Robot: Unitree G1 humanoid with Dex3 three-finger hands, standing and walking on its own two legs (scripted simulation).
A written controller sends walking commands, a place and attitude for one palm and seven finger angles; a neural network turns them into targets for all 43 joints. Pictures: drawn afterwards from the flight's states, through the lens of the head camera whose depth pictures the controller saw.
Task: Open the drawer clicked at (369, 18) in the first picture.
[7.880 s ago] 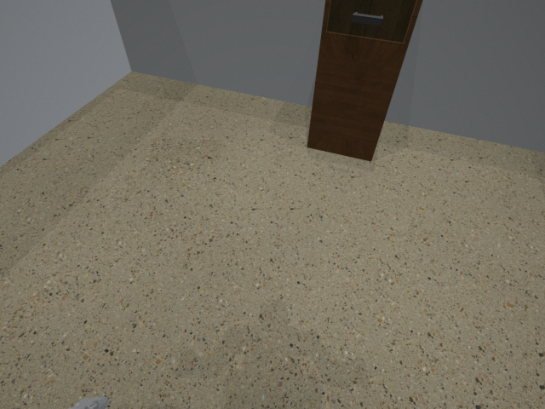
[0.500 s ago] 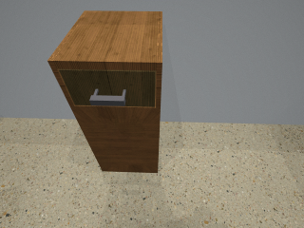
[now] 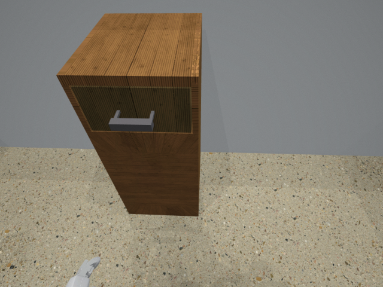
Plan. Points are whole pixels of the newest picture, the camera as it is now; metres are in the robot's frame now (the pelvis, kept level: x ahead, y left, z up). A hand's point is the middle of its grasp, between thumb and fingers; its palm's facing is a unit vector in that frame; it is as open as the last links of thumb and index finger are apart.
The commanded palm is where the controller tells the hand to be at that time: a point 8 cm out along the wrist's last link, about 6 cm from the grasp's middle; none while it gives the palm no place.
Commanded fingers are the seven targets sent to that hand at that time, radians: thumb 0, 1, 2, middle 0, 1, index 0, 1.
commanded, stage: raise the hand with hooked fingers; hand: left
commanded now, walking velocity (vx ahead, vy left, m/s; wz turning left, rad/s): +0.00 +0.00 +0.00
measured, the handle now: (133, 119) +0.56 +0.22 +0.00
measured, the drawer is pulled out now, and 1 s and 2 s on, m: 0.00 0.00 0.00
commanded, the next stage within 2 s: move the hooked fingers above the handle in 1.76 s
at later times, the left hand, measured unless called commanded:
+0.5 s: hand (88, 250) +0.19 +0.23 -0.02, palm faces +0.10 -0.07 -0.99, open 9.8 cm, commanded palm +0.17 +0.22 +0.04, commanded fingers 0.00 0.13 0.57 -0.25 -0.80 -0.25 -0.80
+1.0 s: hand (84, 200) +0.27 +0.24 +0.05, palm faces +0.08 -0.09 -0.99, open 12.7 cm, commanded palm +0.24 +0.24 +0.12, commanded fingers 0.00 -0.45 0.32 -0.30 -1.17 -0.30 -1.17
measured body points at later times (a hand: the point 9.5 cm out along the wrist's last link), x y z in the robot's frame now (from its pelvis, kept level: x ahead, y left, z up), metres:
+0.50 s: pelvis -0.02 -0.02 -0.04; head +0.02 -0.04 +0.40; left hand +0.18 +0.23 +0.03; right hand +0.23 -0.21 -0.12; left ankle -0.02 +0.13 -0.73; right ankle -0.01 -0.12 -0.73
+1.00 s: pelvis +0.00 +0.00 -0.01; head +0.03 -0.03 +0.44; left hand +0.26 +0.24 +0.11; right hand +0.20 -0.23 -0.11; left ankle -0.02 +0.13 -0.73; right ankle -0.01 -0.12 -0.73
